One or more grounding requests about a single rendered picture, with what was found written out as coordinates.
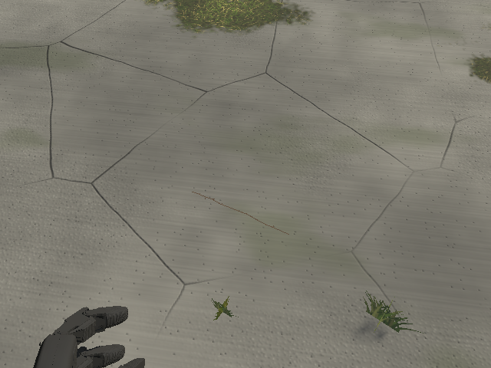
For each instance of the left robot hand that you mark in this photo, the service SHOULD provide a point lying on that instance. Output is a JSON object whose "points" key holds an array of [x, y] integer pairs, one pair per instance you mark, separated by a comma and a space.
{"points": [[59, 350]]}

